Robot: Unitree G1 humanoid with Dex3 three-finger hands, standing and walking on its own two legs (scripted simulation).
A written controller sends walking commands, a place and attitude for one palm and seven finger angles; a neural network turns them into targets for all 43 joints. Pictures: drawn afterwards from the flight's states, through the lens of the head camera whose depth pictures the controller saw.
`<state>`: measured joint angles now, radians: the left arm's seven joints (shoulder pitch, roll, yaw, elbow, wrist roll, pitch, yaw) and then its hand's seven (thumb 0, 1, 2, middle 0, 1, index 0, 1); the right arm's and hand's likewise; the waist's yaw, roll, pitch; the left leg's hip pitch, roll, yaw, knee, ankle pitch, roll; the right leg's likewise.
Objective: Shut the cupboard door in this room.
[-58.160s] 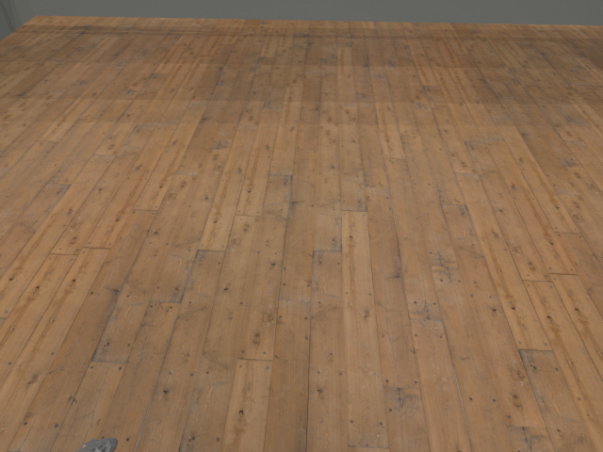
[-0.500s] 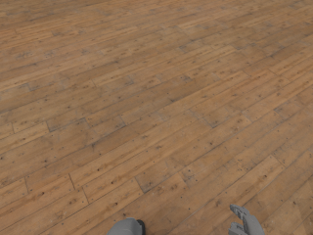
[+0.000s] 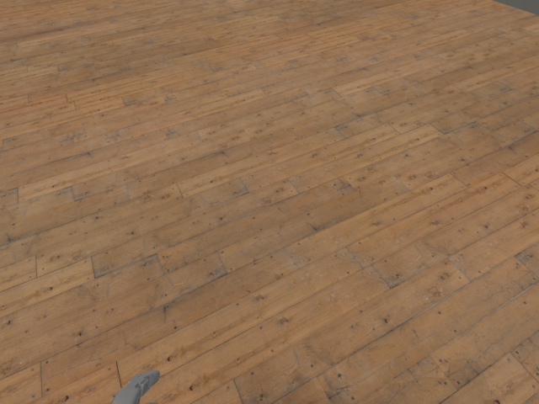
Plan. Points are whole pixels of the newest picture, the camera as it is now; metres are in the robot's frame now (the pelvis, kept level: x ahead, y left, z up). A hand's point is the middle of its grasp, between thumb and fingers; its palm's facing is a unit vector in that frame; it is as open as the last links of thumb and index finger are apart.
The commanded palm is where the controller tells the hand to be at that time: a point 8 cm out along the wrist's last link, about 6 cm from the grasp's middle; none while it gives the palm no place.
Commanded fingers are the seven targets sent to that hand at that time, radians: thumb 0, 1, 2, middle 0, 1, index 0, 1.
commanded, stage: turn to face it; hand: left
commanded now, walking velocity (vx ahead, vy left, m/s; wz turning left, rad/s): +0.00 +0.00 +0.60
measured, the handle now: out of the picture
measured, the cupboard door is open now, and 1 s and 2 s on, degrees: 46 46 46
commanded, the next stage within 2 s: none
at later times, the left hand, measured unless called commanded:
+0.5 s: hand out of the picture +0.10 +0.21 -0.17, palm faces +0.06 -0.98 -0.19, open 7.4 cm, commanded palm none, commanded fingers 0.00 0.90 0.90 -0.20 -0.30 -0.20 -0.30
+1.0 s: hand (158, 304) +0.33 +0.24 -0.16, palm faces -0.32 -0.92 -0.23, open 7.4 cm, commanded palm none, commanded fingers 0.00 0.90 0.90 -0.20 -0.30 -0.20 -0.30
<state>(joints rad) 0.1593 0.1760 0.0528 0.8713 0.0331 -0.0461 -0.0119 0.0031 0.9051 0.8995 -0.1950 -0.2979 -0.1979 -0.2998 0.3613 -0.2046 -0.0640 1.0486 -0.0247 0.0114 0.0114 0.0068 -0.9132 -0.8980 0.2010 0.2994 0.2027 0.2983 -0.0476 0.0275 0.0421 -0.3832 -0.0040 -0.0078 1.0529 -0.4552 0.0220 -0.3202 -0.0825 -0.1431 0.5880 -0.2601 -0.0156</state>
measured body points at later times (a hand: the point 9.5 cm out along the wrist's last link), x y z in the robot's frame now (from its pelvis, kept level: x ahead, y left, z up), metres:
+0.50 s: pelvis +0.11 +0.03 +0.00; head +0.14 +0.02 +0.45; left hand +0.10 +0.26 -0.15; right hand +0.25 -0.19 -0.14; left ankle +0.15 +0.14 -0.73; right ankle +0.09 -0.08 -0.70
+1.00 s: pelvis +0.16 +0.06 +0.01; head +0.21 +0.07 +0.46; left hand +0.35 +0.29 -0.14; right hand +0.13 -0.21 -0.11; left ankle +0.18 +0.16 -0.73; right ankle +0.08 -0.06 -0.65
